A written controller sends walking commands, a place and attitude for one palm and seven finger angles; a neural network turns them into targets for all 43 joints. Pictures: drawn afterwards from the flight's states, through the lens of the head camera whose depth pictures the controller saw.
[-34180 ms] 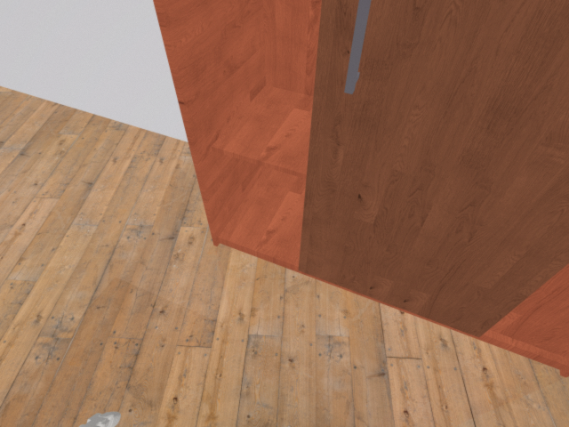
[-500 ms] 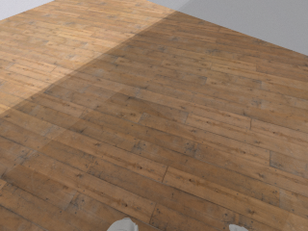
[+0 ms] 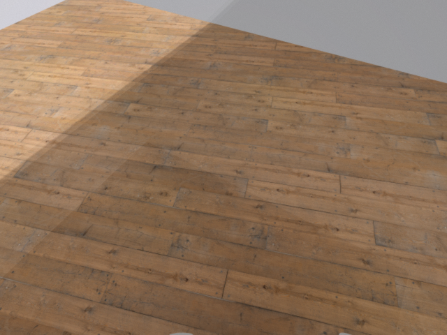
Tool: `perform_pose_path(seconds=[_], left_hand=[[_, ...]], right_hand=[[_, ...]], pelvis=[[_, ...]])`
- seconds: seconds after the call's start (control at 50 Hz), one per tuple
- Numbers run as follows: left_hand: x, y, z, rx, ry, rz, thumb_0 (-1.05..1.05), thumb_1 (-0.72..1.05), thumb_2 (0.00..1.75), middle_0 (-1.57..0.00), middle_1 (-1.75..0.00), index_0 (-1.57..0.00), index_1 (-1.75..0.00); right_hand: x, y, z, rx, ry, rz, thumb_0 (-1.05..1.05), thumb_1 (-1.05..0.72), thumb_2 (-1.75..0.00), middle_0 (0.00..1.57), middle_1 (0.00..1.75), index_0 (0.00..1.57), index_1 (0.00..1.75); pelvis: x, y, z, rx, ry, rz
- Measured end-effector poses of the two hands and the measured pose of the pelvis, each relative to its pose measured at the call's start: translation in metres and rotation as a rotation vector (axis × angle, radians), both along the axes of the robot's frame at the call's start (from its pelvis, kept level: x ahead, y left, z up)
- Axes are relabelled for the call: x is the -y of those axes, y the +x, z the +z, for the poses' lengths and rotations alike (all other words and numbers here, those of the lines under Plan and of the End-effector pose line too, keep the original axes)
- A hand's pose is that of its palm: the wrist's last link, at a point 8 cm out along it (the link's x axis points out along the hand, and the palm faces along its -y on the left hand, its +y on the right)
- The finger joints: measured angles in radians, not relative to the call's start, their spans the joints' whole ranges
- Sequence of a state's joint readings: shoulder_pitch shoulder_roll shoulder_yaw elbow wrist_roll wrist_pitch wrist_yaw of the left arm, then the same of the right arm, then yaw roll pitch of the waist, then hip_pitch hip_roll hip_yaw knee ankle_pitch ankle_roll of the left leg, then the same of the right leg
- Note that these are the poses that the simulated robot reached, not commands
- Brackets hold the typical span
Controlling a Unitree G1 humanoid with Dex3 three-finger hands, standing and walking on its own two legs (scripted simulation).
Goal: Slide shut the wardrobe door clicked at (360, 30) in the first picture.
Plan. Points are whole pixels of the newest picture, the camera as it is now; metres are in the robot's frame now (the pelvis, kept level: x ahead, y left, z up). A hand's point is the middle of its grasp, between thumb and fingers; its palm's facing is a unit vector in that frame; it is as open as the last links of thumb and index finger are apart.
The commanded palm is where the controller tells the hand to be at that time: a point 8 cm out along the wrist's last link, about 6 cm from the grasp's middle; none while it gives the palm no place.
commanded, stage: turn to face it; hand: right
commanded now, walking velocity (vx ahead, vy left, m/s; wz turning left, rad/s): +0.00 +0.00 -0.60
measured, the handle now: out of the picture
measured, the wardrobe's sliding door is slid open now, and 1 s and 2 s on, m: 0.16 0.16 0.16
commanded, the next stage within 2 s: none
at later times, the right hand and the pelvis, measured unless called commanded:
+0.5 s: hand out of the picture +0.06 -0.21 -0.17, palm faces +0.34 +0.91 -0.24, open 7.4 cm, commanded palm none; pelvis +0.04 +0.02 -0.01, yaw -19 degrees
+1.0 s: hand out of the picture +0.03 -0.19 -0.17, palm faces +0.61 +0.76 -0.21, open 7.4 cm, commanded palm none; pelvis +0.07 +0.03 +0.00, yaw -37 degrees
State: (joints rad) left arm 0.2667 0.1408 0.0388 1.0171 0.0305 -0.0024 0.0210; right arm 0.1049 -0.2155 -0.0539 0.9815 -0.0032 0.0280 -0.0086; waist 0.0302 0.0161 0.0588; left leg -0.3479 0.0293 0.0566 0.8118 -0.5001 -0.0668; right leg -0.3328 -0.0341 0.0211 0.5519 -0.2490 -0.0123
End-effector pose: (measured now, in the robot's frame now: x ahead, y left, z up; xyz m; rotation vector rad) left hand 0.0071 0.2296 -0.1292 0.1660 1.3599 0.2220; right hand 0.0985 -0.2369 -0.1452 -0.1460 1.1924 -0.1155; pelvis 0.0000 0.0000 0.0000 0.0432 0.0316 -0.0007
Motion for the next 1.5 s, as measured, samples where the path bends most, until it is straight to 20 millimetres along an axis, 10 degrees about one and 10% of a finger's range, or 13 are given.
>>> perform_pose_path(seconds=[0.16,0.32,0.54,0.8,1.18,1.5], left_hand=[[-0.041,0.065,-0.014,0.023,0.012,-0.098,0.01,0.91,0.9,-0.2,-0.3,-0.2,-0.3],[-0.034,0.159,0.001,0.182,0.08,-0.278,0.01,0.91,0.9,-0.2,-0.3,-0.2,-0.3],[-0.022,0.2,0.003,0.134,0.032,-0.431,0.01,0.9,0.9,-0.2,-0.3,-0.2,-0.3],[0.027,0.269,-0.001,0.188,-0.021,-0.614,0.01,0.91,0.9,-0.2,-0.3,-0.2,-0.3],[0.032,0.305,-0.013,0.079,-0.005,-0.782,0.01,0.9,0.9,-0.2,-0.3,-0.2,-0.3],[0.115,0.337,0.009,0.154,0.003,-1.035,0.01,0.9,0.9,-0.2,-0.3,-0.2,-0.3]], right_hand=[[-0.003,-0.017,0.003,0.03,-0.059,-0.108,0.01,-0.91,-0.9,0.2,0.3,0.2,0.3],[0.011,-0.067,-0.023,-0.083,-0.024,-0.233,0.01,-0.91,-0.9,0.2,0.3,0.2,0.3],[0.011,-0.065,0.008,-0.01,-0.082,-0.37,0.01,-0.91,-0.9,0.2,0.3,0.2,0.3],[-0.023,-0.11,-0.013,-0.059,-0.017,-0.537,0.01,-0.91,-0.9,0.2,0.3,0.2,0.3],[-0.021,-0.109,0.011,0.038,-0.128,-0.744,0.01,-0.91,-0.9,0.2,0.3,0.2,0.3],[-0.049,-0.175,-0.007,-0.071,-0.017,-0.981,0.01,-0.91,-0.9,0.2,0.3,0.2,0.3]], pelvis=[[-0.017,0.015,-0.011,0.023,-0.032,-0.12],[-0.005,0.027,-0.023,0.028,-0.042,-0.21],[-0.03,0.042,-0.007,0.015,-0.009,-0.357],[-0.025,0.06,-0.017,0.014,-0.055,-0.527],[-0.044,0.088,-0.014,0.015,-0.035,-0.778],[-0.024,0.088,-0.008,0.01,-0.03,-0.958]])
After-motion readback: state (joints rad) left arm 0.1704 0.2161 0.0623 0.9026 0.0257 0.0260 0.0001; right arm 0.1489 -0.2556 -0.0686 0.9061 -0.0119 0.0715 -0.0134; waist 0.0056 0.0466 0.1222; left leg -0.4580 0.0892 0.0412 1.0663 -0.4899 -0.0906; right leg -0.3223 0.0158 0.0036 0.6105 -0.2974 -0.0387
